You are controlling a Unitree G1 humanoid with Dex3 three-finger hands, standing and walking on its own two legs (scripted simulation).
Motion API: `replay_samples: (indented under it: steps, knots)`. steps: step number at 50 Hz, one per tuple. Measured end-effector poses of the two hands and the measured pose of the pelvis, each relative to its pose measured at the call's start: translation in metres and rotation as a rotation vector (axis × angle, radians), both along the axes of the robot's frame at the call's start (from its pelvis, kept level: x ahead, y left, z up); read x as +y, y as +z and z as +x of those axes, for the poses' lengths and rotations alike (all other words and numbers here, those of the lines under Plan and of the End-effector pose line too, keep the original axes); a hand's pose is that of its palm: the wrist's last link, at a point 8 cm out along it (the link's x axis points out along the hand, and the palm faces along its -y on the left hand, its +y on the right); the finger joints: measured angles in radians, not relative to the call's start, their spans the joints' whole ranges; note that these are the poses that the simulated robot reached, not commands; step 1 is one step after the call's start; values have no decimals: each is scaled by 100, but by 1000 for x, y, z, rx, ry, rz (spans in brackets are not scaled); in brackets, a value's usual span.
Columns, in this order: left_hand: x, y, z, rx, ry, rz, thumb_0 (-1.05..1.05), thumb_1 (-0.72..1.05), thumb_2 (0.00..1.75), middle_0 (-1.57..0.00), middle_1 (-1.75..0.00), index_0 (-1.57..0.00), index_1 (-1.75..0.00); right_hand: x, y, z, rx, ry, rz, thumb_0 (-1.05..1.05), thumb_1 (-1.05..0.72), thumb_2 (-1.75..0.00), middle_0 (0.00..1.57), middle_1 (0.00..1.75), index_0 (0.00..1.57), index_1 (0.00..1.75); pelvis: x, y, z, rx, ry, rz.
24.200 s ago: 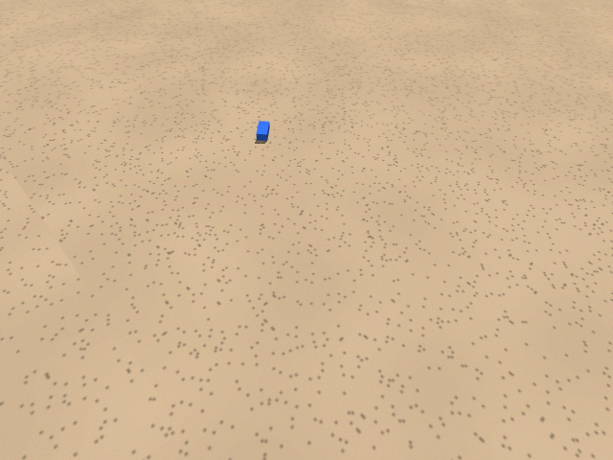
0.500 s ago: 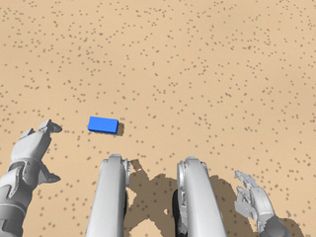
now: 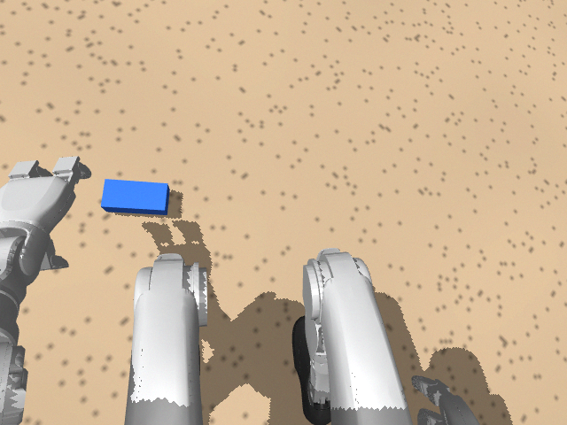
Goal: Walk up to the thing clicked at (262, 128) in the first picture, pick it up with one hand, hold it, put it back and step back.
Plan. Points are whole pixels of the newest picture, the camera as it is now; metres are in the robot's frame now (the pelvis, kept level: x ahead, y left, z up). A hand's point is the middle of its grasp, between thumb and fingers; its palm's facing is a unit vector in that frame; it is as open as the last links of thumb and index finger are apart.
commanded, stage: rise first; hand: left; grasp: from above
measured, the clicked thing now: (137, 197) +0.48 +0.24 -0.35
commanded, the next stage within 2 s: approach in 0.86 s
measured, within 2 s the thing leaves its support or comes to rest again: neither
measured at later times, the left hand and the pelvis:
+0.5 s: hand (76, 217) +0.40 +0.30 -0.21, palm faces -0.47 -0.05 -0.88, open 14.0 cm; pelvis +0.01 +0.00 -0.04, yaw -1 degrees
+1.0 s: hand (91, 209) +0.42 +0.29 -0.23, palm faces -0.47 -0.06 -0.88, open 13.7 cm; pelvis +0.01 -0.01 -0.05, yaw -1 degrees
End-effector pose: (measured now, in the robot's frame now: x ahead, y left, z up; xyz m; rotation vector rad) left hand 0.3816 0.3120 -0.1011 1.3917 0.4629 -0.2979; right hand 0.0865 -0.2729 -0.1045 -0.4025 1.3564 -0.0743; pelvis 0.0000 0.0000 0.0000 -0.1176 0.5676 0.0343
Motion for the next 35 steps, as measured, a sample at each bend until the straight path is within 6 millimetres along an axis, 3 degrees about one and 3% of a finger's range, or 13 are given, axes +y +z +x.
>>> replay_samples:
  steps: [16, 35]
  knots:
    - [-6, -34, 17, 4, -92, 48, 0, -52, 103, -10, -90, -9, -92, 4, -21, 13, 4, 46, -6, 1, -90, -90, 20, 30, 20, 30, 1, -24, 3, -2, -5, -9]
    - [-19, -61, 37, -12, -107, 77, 0, -44, 96, -16, -87, -15, -88, 1, -41, 2, 54, 45, -3, 1, -90, -90, 20, 30, 20, 30, -4, -43, 10, 9, -15, 2]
